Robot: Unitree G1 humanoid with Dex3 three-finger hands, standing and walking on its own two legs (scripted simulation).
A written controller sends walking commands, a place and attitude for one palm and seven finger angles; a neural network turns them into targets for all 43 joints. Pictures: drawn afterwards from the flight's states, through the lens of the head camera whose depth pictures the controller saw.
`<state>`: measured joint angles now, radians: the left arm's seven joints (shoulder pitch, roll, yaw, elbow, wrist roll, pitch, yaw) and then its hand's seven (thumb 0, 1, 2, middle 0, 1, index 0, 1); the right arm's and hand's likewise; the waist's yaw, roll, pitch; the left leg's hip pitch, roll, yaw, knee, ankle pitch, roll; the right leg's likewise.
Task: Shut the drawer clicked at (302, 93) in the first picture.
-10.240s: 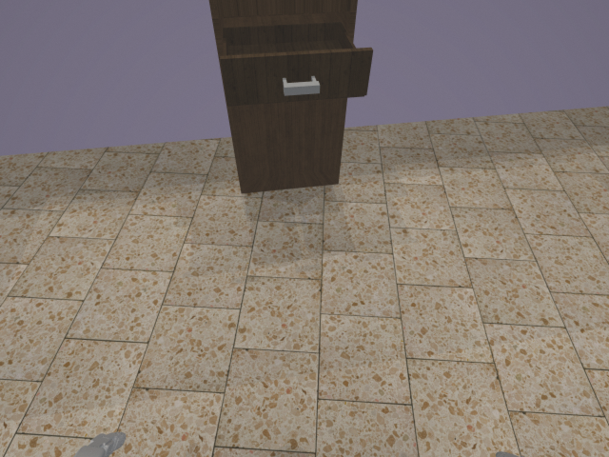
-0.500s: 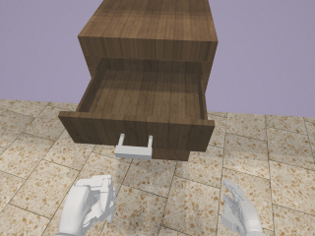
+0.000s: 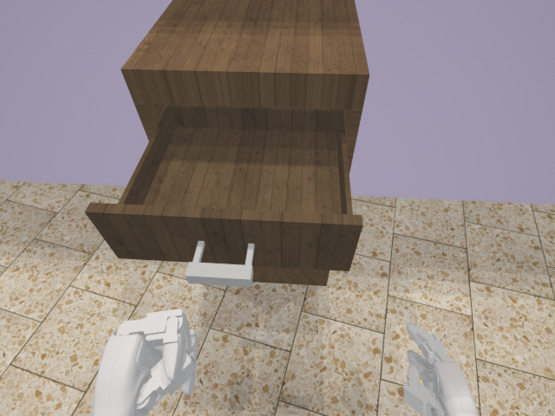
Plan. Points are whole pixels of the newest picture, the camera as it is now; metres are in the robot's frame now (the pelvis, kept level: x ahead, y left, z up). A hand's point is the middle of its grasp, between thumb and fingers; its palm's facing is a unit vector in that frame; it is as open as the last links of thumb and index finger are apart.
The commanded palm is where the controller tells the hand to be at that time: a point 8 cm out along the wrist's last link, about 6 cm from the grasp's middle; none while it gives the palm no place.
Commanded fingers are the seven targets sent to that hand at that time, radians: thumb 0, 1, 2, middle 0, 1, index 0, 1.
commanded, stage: bring the fist close to the handle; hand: left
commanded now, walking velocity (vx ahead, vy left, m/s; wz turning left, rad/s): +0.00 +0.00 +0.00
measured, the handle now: (222, 261) +0.36 +0.12 +0.00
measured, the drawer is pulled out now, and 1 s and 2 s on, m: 0.30 0.30 0.27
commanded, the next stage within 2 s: push the drawer shut in 1.40 s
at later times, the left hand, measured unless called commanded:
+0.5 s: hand (221, 351) +0.20 +0.09 +0.04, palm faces -0.07 -1.00 -0.03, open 3.2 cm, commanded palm +0.19 +0.15 +0.05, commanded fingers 0.00 0.90 0.90 -1.40 -1.60 -1.40 -1.60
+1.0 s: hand (234, 322) +0.25 +0.08 +0.00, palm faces -0.03 -1.00 -0.01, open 3.2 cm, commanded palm +0.23 +0.13 +0.00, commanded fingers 0.00 0.90 0.90 -1.40 -1.60 -1.40 -1.60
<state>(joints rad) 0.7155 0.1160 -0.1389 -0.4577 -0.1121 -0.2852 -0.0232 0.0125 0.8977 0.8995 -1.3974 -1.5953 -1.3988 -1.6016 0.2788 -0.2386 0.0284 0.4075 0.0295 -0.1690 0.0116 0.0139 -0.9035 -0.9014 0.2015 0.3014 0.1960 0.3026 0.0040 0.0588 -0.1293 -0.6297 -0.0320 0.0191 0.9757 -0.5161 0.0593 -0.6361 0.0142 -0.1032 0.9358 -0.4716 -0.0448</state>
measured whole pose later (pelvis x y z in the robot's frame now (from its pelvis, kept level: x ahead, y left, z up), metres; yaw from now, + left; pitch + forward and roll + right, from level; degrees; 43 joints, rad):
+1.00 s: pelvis -0.01 -0.01 -0.04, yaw +0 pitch +19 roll -1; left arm 0.22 0.08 -0.12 0.05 -0.06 -0.43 0.06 0.01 0.90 0.90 -1.40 -1.60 -1.40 -1.60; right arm 0.22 -0.23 0.03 0.47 -0.01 -0.10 0.03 0.01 -0.90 -0.90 0.20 0.30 0.20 0.30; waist -0.02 0.03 -0.16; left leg -0.95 -0.03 0.03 1.19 -0.57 0.05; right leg -0.96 0.00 -0.11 1.16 -0.53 -0.06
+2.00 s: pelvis -0.02 -0.01 -0.04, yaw +0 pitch +19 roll -1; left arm -0.05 0.12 -0.10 0.28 -0.07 -0.40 0.08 -0.04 0.81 0.91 -1.40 -1.59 -1.40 -1.60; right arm 0.21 -0.24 0.03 0.53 0.00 -0.03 0.02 0.01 -0.90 -0.90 0.20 0.30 0.20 0.30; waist -0.04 0.03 -0.15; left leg -0.96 -0.03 0.02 1.18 -0.55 0.05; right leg -0.97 0.01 -0.11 1.15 -0.51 -0.07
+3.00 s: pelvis -0.03 +0.00 -0.04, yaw -2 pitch +23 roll -1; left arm -0.66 0.17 0.14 0.93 -0.04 -0.52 0.10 -0.01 0.78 0.88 -1.40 -1.59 -1.40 -1.60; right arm 0.29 -0.25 0.02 0.62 -0.03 0.01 0.04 0.01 -0.91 -0.90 0.20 0.30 0.20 0.30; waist -0.14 0.04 -0.14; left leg -1.05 -0.02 0.06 1.17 -0.53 0.07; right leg -1.07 0.02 -0.08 1.14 -0.47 -0.05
